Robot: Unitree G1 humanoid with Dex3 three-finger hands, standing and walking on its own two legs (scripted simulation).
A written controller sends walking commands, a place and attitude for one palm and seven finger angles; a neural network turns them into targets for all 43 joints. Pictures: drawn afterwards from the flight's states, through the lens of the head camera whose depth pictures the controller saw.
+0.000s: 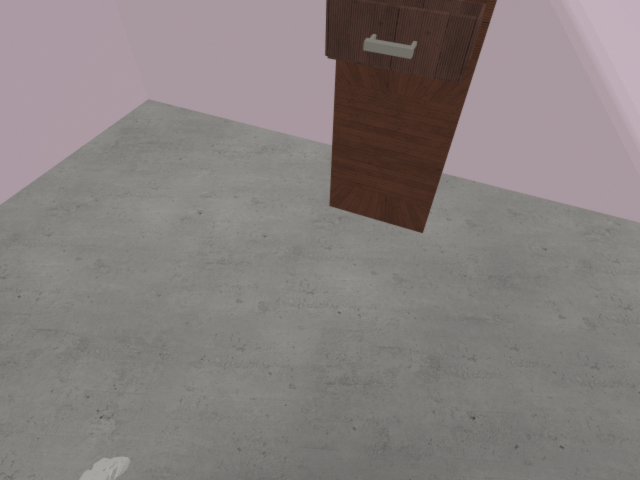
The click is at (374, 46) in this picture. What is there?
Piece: drawer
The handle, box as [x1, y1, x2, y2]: [363, 34, 416, 58]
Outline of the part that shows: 363,49 410,58 413,49 416,45 416,41 413,41 410,45 405,45 377,40 375,38 376,34 372,34 369,38 366,38 364,40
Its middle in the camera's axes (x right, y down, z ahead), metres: +0.18 -0.50 +0.99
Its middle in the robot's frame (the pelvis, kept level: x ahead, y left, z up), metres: +1.10 -0.12 +0.07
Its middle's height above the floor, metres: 0.83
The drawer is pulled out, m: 0.17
